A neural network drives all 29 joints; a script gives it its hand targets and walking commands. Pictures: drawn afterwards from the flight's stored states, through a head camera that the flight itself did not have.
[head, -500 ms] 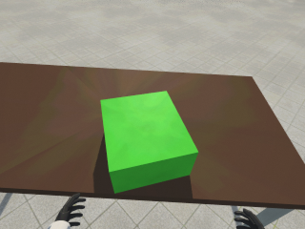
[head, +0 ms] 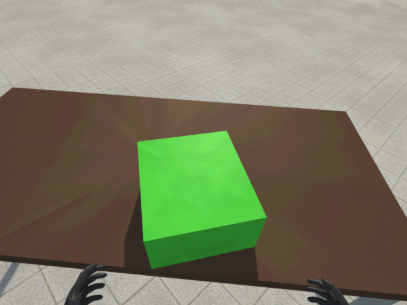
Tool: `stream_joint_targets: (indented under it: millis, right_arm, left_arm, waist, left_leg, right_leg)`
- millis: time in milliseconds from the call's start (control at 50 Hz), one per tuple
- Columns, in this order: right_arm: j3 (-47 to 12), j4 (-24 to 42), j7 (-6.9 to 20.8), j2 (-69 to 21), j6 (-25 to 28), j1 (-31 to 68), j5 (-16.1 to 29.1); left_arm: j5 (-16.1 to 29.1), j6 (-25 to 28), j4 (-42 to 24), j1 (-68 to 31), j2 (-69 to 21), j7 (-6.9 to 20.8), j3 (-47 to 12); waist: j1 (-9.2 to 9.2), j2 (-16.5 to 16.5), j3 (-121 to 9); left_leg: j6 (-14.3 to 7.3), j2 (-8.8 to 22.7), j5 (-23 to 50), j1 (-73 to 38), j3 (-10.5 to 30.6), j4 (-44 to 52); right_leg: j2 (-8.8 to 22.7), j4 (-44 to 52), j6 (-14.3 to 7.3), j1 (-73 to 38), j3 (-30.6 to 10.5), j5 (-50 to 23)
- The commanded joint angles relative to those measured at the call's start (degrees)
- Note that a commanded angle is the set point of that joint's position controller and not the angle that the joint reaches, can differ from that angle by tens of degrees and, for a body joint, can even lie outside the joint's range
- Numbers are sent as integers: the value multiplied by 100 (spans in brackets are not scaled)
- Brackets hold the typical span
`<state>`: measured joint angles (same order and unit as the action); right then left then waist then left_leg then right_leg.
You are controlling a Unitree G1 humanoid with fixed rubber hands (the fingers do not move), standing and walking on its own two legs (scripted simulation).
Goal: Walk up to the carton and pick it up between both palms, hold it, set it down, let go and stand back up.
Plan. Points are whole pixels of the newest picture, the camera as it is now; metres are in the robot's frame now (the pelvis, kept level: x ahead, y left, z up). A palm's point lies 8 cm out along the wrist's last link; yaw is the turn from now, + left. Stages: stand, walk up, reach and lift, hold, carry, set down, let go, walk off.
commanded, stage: reach and lift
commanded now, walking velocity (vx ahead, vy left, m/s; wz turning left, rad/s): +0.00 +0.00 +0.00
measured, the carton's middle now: (193, 191) +0.45 +0.06 -0.08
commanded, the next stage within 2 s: none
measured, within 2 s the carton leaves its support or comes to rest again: neither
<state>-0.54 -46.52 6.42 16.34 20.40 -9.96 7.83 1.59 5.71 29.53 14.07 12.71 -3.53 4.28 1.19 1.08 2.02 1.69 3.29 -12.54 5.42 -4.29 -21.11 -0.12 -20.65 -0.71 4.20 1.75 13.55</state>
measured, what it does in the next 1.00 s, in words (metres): stands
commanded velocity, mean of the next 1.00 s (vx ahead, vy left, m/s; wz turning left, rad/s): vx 0.00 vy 0.00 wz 0.00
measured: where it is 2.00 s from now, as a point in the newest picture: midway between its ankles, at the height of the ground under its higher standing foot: outside the picture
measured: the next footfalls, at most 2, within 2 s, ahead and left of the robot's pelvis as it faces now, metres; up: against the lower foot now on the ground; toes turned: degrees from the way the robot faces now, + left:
none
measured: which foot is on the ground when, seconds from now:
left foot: down 0.00-1.00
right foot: down 0.00-1.00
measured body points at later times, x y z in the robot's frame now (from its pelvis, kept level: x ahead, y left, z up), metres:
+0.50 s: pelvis +0.00 +0.00 +0.00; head -0.02 +0.01 +0.45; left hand +0.16 +0.24 -0.05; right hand +0.19 -0.26 -0.05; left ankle -0.01 +0.13 -0.75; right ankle -0.02 -0.11 -0.75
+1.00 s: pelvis -0.01 -0.01 -0.01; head -0.02 +0.00 +0.44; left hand +0.21 +0.24 -0.02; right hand +0.25 -0.25 -0.01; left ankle -0.01 +0.13 -0.75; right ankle -0.02 -0.11 -0.75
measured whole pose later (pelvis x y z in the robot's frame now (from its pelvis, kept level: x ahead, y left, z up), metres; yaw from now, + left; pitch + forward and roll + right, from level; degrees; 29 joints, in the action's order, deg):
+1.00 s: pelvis -0.01 -0.01 -0.01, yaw -1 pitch +1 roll +1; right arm -10.2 -47.7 12.9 24.9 26.9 1.6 26.7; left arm 8.3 15.3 28.6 7.0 9.0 -7.7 4.1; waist 3.6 1.3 -3.0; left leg 1.9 2.8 -13.7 12.4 -3.2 -25.5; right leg -0.6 -27.5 -1.2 12.6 -0.2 15.7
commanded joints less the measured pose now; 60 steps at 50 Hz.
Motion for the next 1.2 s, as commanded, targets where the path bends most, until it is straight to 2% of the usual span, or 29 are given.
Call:
stream_joint_targets:
  millis: [0,160,360,620,700,800,920,1060,1180]
  right_arm:
    - [85,346,138,901,356,262,345]
    - [-101,150,403,1240,737,237,884]
    - [-308,134,642,1626,1255,281,1435]
    - [-623,266,839,1833,1493,849,1974]
    - [-710,155,816,1812,1357,1179,2031]
    - [-690,326,727,1794,1099,1563,1965]
    - [-674,444,636,1794,819,1932,1925]
    - [-639,433,602,1867,541,2377,1928]
    - [-582,594,550,1976,386,2721,1919]
  left_arm:
    - [-15,399,-672,-104,438,-107,151]
    - [30,871,-834,112,138,-229,5]
    - [241,1488,-864,284,-42,-353,-131]
    - [531,1852,-886,-287,-91,-508,-174]
    - [577,1695,-727,-639,-64,-494,-101]
    - [642,1433,-736,-1003,47,-468,48]
    - [653,1146,-818,-1331,81,-415,125]
    - [607,822,-974,-1644,50,-387,193]
    - [562,609,-1229,-1891,80,-373,288]
  waist:
    - [67,-88,-444]
    - [85,-102,-383]
    - [122,48,-534]
    - [207,210,-626]
    - [210,271,-588]
    - [240,391,-769]
    - [250,224,-1002]
    - [295,86,-1140]
    - [288,138,-1401]
  left_leg:
    - [19,-361,1863,-835,124,-60]
    - [30,-336,1866,-655,155,-124]
    - [28,-329,1685,-334,181,-301]
    - [-48,-389,908,243,161,-463]
    - [-101,-414,625,428,115,-454]
    - [-137,-434,508,493,70,-359]
    - [-76,-421,940,269,72,-316]
    - [-24,-369,1375,-1,131,-222]
    - [-11,-356,1748,-129,138,-194]
  right_leg:
    - [-158,547,-138,735,-147,-934]
    - [-189,470,-211,812,-195,-911]
    - [-209,205,-215,914,-241,-854]
    - [-151,-104,-182,1266,-369,-284]
    - [-90,-119,-174,1262,-461,-188]
    - [-68,-104,-135,1110,-493,-267]
    - [-100,-25,-147,990,-457,-683]
    - [-180,126,-201,982,-360,-848]
    - [-242,158,-179,793,-330,-1223]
